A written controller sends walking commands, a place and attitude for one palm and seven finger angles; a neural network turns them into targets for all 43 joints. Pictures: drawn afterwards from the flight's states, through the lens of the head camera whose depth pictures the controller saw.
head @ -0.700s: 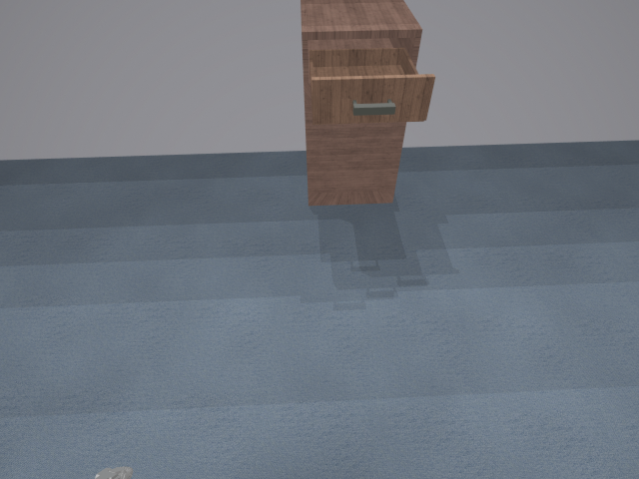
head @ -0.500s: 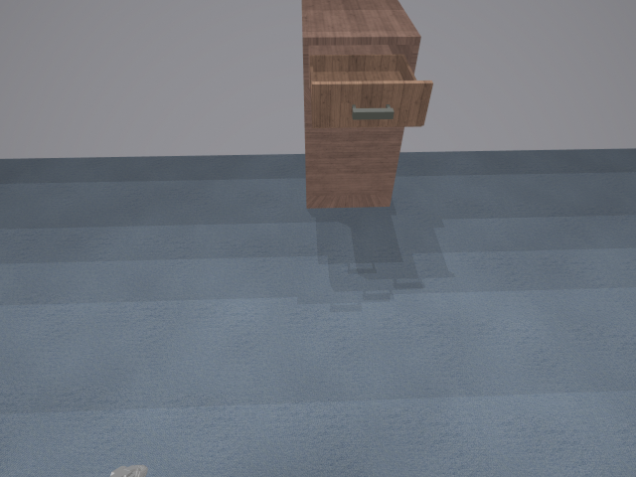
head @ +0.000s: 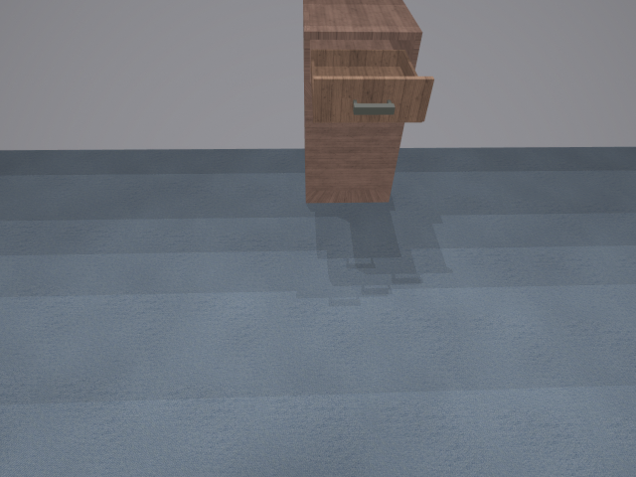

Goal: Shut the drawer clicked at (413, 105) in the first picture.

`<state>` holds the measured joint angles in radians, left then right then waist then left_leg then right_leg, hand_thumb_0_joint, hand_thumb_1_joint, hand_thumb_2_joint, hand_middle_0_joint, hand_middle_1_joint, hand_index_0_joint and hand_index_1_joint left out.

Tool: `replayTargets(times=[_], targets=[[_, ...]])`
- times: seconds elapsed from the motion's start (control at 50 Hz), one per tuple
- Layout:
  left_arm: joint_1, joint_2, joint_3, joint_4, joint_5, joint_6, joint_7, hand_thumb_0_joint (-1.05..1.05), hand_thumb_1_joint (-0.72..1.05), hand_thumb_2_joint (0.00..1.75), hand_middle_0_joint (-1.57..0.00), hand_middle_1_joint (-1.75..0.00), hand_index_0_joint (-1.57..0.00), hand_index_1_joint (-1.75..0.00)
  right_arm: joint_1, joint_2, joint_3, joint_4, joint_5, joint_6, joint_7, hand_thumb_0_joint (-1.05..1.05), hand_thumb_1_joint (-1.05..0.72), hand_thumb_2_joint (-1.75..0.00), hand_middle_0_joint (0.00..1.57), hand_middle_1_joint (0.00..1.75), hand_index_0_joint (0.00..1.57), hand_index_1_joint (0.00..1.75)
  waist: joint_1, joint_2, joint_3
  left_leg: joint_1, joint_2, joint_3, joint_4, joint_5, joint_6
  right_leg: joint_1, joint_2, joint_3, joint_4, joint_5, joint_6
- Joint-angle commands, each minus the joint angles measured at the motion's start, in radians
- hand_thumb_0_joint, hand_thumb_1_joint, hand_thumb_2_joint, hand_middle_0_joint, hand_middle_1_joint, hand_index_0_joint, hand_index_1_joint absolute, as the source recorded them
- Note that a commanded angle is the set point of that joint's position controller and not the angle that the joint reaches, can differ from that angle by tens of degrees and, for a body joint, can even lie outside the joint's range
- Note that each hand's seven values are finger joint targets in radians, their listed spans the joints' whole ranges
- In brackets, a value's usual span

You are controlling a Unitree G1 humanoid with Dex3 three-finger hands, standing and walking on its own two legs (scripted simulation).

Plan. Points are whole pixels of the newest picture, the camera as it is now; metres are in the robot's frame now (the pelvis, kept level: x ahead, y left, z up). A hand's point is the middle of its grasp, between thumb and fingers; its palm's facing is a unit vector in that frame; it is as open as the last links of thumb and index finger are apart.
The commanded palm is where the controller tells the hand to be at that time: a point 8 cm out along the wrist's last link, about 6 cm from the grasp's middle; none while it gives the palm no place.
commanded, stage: stand and wait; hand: left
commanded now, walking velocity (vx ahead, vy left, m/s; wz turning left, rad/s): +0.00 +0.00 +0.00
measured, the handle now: (372, 105) +1.14 -0.09 -0.09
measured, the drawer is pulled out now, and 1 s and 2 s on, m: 0.30 0.30 0.30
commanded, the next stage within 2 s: look at it before walking up in 0.12 s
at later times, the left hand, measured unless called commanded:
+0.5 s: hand out of the picture +0.07 +0.25 -0.16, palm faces -0.03 -0.95 -0.32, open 7.4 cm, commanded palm none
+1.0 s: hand out of the picture +0.08 +0.25 -0.16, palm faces -0.05 -0.94 -0.33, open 7.4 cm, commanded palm none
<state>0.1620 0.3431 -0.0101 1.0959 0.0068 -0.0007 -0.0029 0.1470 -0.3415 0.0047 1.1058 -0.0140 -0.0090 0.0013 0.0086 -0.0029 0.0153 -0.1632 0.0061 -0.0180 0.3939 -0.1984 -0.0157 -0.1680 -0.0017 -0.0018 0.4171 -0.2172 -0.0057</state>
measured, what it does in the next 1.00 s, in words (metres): stands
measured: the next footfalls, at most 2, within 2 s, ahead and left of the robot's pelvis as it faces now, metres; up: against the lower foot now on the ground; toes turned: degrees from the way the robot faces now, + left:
left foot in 1.68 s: +0.33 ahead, +0.05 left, +0.00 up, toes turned -21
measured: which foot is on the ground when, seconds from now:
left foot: down 0.00-1.00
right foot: down 0.00-1.00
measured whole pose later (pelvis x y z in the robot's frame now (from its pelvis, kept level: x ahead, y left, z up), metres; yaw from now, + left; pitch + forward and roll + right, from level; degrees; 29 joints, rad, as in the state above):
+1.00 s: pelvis +0.01 +0.01 +0.00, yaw -3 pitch -1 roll +1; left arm 0.17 0.33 0.00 1.06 0.01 0.02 0.01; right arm 0.11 -0.32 0.00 1.07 -0.01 -0.01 -0.01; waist 0.02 -0.01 0.02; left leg -0.16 0.02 0.04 0.40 -0.23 -0.01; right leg -0.19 0.01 0.05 0.44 -0.23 0.00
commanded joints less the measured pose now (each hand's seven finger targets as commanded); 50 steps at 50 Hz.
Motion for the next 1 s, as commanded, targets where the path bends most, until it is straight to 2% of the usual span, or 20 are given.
replayTargets(times=[0.0,0.08,0.12,0.22,0.28,0.36,0.48,0.66,0.82,0.86,0.92,0.94,0.98], targets=[[-0.054,0.205,0.044,-0.068,0.005,-0.021,0.01,0.0,0.9,0.9,-0.2,-0.3,-0.2,-0.3,-0.058,-0.199,-0.041,-0.064,0.003,-0.029,-0.015,0.0,-0.9,-0.9,0.2,0.3,0.2,0.3,-0.004,-0.003,-0.016,-0.016,0.104,-0.094,-0.075,0.047,0.044,-0.021,-0.112,0.114,-0.102,-0.011,-0.027],[-0.048,0.207,0.043,-0.064,0.005,-0.023,0.011,0.0,0.9,0.9,-0.2,-0.3,-0.2,-0.3,-0.057,-0.196,-0.041,-0.062,0.004,-0.029,-0.014,0.0,-0.9,-0.9,0.2,0.3,0.2,0.3,-0.003,-0.012,-0.026,-0.002,0.107,-0.094,-0.073,0.062,0.046,-0.018,-0.113,0.114,-0.104,0.009,-0.027],[-0.048,0.203,0.042,-0.066,0.005,-0.023,0.011,0.0,0.9,0.9,-0.2,-0.3,-0.2,-0.3,-0.058,-0.2,-0.04,-0.06,0.004,-0.032,-0.014,0.0,-0.9,-0.9,0.2,0.3,0.2,0.3,-0.003,0.002,-0.036,0.003,0.109,-0.093,-0.075,0.075,0.046,-0.01,-0.115,0.113,-0.1,0.028,-0.027],[-0.049,0.203,0.041,-0.065,0.005,-0.023,0.011,0.0,0.9,0.9,-0.2,-0.3,-0.2,-0.3,-0.064,-0.197,-0.041,-0.058,0.005,-0.031,-0.014,0.0,-0.9,-0.9,0.2,0.3,0.2,0.3,-0.001,0.007,-0.021,-0.003,0.109,-0.092,-0.082,0.071,0.045,-0.013,-0.115,0.111,-0.102,0.034,-0.024],[-0.051,0.204,0.041,-0.066,0.006,-0.024,0.011,0.0,0.9,0.9,-0.2,-0.3,-0.2,-0.3,-0.059,-0.197,-0.041,-0.059,0.005,-0.03,-0.014,0.0,-0.9,-0.9,0.2,0.3,0.2,0.3,-0.005,-0.011,-0.029,0.003,0.109,-0.093,-0.082,0.075,0.045,-0.01,-0.113,0.11,-0.103,0.036,-0.024],[-0.051,0.201,0.041,-0.066,0.006,-0.023,0.011,0.0,0.9,0.9,-0.2,-0.3,-0.2,-0.3,-0.067,-0.199,-0.04,-0.057,0.005,-0.031,-0.013,0.0,-0.9,-0.9,0.2,0.3,0.2,0.3,-0.003,0.006,-0.024,0.004,0.108,-0.092,-0.085,0.067,0.044,-0.014,-0.112,0.115,-0.106,0.031,-0.023],[-0.05,0.204,0.042,-0.067,0.006,-0.026,0.012,0.0,0.9,0.9,-0.2,-0.3,-0.2,-0.3,-0.065,-0.199,-0.041,-0.058,0.007,-0.032,-0.013,0.0,-0.9,-0.9,0.2,0.3,0.2,0.3,-0.004,-0.009,-0.048,0.022,0.113,-0.09,-0.081,0.112,0.045,0.008,-0.116,0.106,-0.101,0.084,-0.022],[-0.048,0.205,0.04,-0.061,0.004,-0.027,0.013,0.0,0.9,0.9,-0.2,-0.3,-0.2,-0.3,-0.077,-0.205,-0.039,-0.053,0.007,-0.034,-0.015,0.0,-0.9,-0.9,0.2,0.3,0.2,0.3,-0.004,0.007,-0.064,0.05,0.118,-0.083,-0.08,0.165,0.044,0.027,-0.119,0.104,-0.095,0.15,-0.021],[-0.052,0.207,0.04,-0.06,0.006,-0.026,0.013,0.0,0.9,0.9,-0.2,-0.3,-0.2,-0.3,-0.082,-0.204,-0.038,-0.051,0.007,-0.032,-0.015,0.0,-0.9,-0.9,0.2,0.3,0.2,0.3,-0.002,0.001,-0.037,0.044,0.116,-0.084,-0.095,0.144,0.043,0.022,-0.117,0.103,-0.107,0.13,-0.018],[-0.058,0.211,0.045,-0.071,0.006,-0.021,0.011,0.0,0.9,0.9,-0.2,-0.3,-0.2,-0.3,-0.076,-0.21,-0.043,-0.056,0.005,-0.032,-0.019,0.0,-0.9,-0.9,0.2,0.3,0.2,0.3,-0.006,0.003,-0.032,0.065,0.123,-0.065,-0.076,0.15,0.041,-0.008,-0.11,0.12,-0.094,0.163,-0.024],[-0.001,0.106,0.036,-0.079,0.007,0.009,0.016,0.0,0.9,0.9,-0.2,-0.3,-0.2,-0.3,-0.007,-0.095,-0.033,-0.063,0.003,-0.012,-0.025,0.0,-0.9,-0.9,0.2,0.3,0.2,0.3,-0.014,-0.012,-0.051,0.077,0.13,-0.011,-0.011,0.167,0.023,-0.049,-0.101,0.139,-0.026,0.241,-0.014],[0.014,0.099,0.037,-0.09,0.007,0.018,0.016,0.0,0.9,0.9,-0.2,-0.3,-0.2,-0.3,0.004,-0.09,-0.037,-0.076,0.003,-0.005,-0.028,0.0,-0.9,-0.9,0.2,0.3,0.2,0.3,-0.013,-0.009,-0.036,0.072,0.136,0.002,0.004,0.156,0.023,-0.081,-0.093,0.142,0.0,0.243,-0.011],[0.044,0.095,0.045,-0.11,0.012,0.027,0.007,0.0,0.9,0.9,-0.2,-0.3,-0.2,-0.3,0.025,-0.107,-0.048,-0.098,-0.001,0.002,-0.028,0.0,-0.9,-0.9,0.2,0.3,0.2,0.3,-0.011,0.012,-0.047,0.071,0.159,-0.013,-0.007,-0.029,0.037,-0.12,-0.058,0.142,0.034,0.063,-0.013]])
